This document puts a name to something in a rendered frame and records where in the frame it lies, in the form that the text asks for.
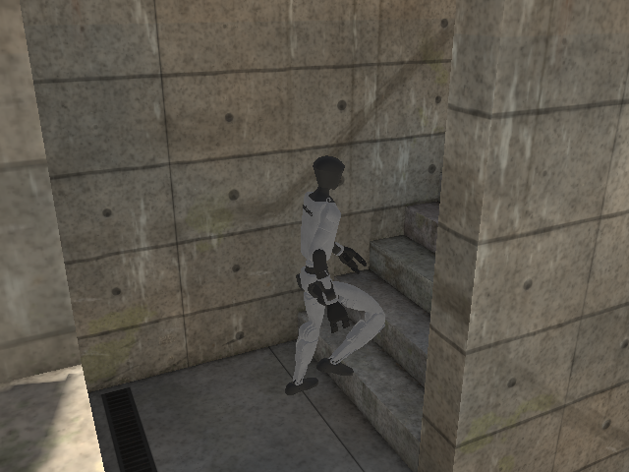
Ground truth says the left robot hand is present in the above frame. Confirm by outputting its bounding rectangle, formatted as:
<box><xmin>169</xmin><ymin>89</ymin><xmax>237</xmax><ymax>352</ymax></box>
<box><xmin>338</xmin><ymin>246</ymin><xmax>367</xmax><ymax>274</ymax></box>

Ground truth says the left robot foot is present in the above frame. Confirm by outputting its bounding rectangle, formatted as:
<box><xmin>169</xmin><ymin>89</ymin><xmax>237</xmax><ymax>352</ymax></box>
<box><xmin>285</xmin><ymin>378</ymin><xmax>318</xmax><ymax>395</ymax></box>

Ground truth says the robot left forearm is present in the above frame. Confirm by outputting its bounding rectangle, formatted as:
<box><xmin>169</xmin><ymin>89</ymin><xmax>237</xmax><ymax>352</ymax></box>
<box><xmin>332</xmin><ymin>242</ymin><xmax>344</xmax><ymax>256</ymax></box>

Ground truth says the robot right forearm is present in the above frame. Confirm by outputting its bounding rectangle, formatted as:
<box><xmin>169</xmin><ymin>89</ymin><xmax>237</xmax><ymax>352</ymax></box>
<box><xmin>313</xmin><ymin>249</ymin><xmax>338</xmax><ymax>305</ymax></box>

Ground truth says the robot right upper arm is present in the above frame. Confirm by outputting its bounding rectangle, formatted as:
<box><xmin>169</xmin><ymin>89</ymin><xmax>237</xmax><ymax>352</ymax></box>
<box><xmin>309</xmin><ymin>203</ymin><xmax>341</xmax><ymax>260</ymax></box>

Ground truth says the right robot hand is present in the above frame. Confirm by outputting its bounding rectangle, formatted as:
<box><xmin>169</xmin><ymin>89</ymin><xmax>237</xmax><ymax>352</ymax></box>
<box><xmin>327</xmin><ymin>301</ymin><xmax>350</xmax><ymax>333</ymax></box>

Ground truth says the robot head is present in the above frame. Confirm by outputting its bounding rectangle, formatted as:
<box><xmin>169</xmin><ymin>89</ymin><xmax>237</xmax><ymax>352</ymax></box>
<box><xmin>309</xmin><ymin>155</ymin><xmax>345</xmax><ymax>203</ymax></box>

